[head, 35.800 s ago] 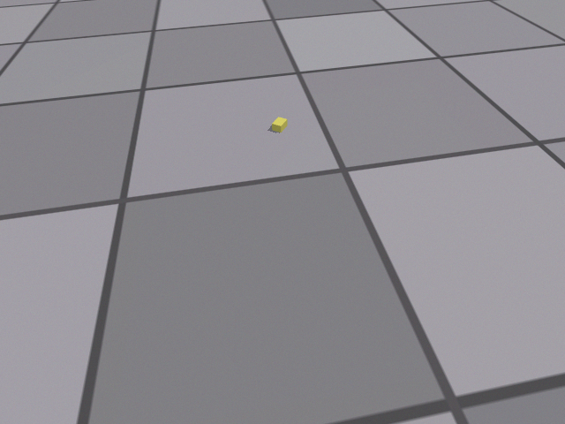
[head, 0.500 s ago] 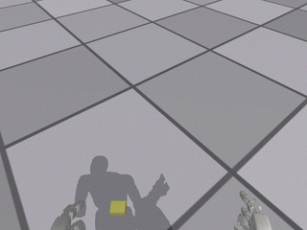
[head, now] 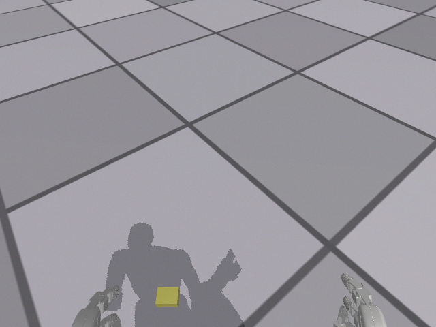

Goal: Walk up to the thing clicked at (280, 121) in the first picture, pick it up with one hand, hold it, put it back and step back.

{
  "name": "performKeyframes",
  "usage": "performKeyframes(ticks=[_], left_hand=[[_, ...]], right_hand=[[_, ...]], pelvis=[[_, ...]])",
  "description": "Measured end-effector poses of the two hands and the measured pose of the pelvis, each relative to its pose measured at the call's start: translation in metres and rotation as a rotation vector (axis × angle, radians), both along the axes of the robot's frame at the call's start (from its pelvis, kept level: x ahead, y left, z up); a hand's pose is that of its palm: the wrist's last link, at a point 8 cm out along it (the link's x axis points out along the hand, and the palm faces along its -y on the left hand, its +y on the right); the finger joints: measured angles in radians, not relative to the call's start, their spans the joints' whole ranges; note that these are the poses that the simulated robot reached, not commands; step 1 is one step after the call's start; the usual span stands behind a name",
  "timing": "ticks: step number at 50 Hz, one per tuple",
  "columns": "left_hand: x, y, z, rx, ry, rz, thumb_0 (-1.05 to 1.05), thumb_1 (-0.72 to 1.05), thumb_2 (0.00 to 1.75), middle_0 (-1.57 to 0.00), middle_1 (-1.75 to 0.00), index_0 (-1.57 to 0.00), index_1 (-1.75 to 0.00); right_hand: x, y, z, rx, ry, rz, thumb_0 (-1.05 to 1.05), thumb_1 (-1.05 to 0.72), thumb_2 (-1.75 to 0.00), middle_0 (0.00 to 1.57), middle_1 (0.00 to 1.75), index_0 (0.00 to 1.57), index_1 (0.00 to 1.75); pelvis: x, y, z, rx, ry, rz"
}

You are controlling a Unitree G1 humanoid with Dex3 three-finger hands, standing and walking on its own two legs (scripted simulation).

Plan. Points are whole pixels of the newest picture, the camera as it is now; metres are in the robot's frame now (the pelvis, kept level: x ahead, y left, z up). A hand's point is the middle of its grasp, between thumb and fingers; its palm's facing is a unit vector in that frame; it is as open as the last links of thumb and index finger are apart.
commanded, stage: home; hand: left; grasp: from above
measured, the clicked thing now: (168, 297) +0.42 +0.22 -0.69
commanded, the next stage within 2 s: stand in 0.30 s
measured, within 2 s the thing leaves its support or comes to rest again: neither
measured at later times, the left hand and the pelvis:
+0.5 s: hand out of the picture +0.16 +0.20 -0.07, palm faces +0.01 -0.95 -0.30, open 7.4 cm; pelvis -0.01 +0.00 +0.01, yaw +0 degrees
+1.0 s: hand out of the picture +0.03 +0.24 -0.11, palm faces +0.05 -0.94 -0.33, open 7.4 cm; pelvis +0.00 +0.00 +0.06, yaw +0 degrees
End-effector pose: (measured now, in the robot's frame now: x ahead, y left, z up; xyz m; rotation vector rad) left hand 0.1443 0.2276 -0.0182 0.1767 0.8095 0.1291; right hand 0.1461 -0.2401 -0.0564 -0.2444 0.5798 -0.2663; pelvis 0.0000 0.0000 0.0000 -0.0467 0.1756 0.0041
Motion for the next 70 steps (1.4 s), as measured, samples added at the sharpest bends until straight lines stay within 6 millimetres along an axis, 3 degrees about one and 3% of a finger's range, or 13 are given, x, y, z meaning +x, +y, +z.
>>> performKeyframes(ticks=[20, 25, 29, 35, 42, 48, 70], left_hand=[[-0.006, 0.0, -0.001, -0.001, -0.001, 0.003, 0.02, 0.9, 0.9, -0.2, -0.3, -0.2, -0.3], [-0.002, 0.017, -0.025, 0.103, -0.011, -0.042, 0.01, 0.9, 0.9, -0.21, -0.3, -0.2, -0.3], [-0.019, 0.036, -0.04, 0.124, 0.081, -0.01, 0.01, 0.9, 0.9, -0.21, -0.3, -0.2, -0.3], [-0.059, 0.054, -0.054, 0.126, 0.25, 0.055, 0.01, 0.9, 0.9, -0.2, -0.3, -0.2, -0.3], [-0.104, 0.054, -0.055, 0.108, 0.41, 0.109, 0.01, 0.9, 0.9, -0.2, -0.3, -0.2, -0.3], [-0.123, 0.052, -0.052, 0.1, 0.481, 0.132, 0.01, 0.9, 0.9, -0.2, -0.3, -0.2, -0.3], [-0.113, 0.058, -0.039, 0.122, 0.449, 0.125, 0.01, 0.9, 0.9, -0.21, -0.3, -0.2, -0.3]], right_hand=[[-0.003, 0.0, 0.0, 0.002, -0.009, 0.0, 0.01, -0.9, -0.9, 0.21, 0.3, 0.21, 0.3], [-0.013, -0.007, -0.019, -0.042, 0.265, 0.148, 0.01, -0.9, -0.9, 0.21, 0.3, 0.21, 0.3], [-0.029, -0.02, -0.021, -0.013, 0.385, 0.12, 0.01, -0.9, -0.9, 0.21, 0.3, 0.21, 0.3], [-0.056, -0.032, -0.018, -0.003, 0.501, 0.052, 0.01, -0.91, -0.9, 0.21, 0.3, 0.21, 0.3], [-0.075, -0.03, -0.016, 0.026, 0.599, 0.016, 0.0, -0.91, -0.9, 0.21, 0.3, 0.2, 0.3], [-0.081, -0.026, -0.014, 0.049, 0.634, 0.002, 0.0, -0.91, -0.9, 0.21, 0.3, 0.21, 0.3], [-0.093, -0.042, -0.006, 0.047, 0.648, -0.016, 0.0, -0.91, -0.9, 0.21, 0.3, 0.21, 0.3]], pelvis=[[-0.005, -0.001, -0.001, -0.001, -0.002, 0.001], [-0.013, -0.001, 0.01, 0.03, -0.102, -0.002], [-0.013, 0.001, 0.019, 0.045, -0.139, -0.003], [-0.008, 0.004, 0.033, 0.04, -0.172, -0.001], [-0.002, 0.004, 0.049, 0.04, -0.203, 0.003], [-0.001, 0.004, 0.057, 0.042, -0.225, 0.005], [-0.011, -0.002, 0.066, 0.046, -0.251, 0.007]])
